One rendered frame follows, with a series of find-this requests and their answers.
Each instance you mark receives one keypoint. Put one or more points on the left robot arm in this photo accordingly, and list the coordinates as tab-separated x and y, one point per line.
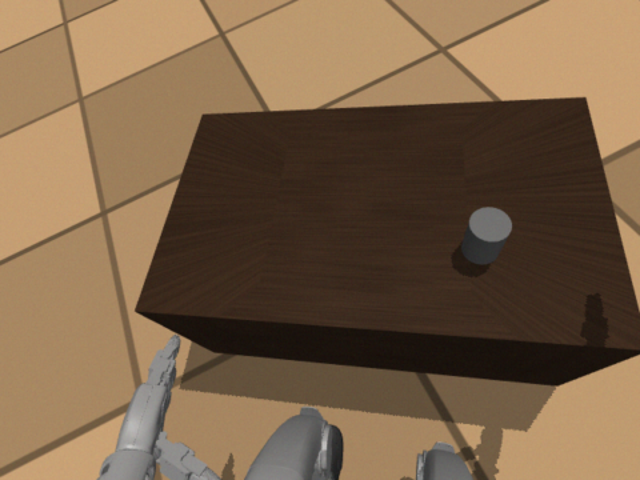
129	464

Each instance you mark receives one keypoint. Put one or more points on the left robot hand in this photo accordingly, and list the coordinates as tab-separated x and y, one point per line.
142	427

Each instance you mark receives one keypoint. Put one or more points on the can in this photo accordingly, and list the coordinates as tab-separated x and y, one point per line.
486	234

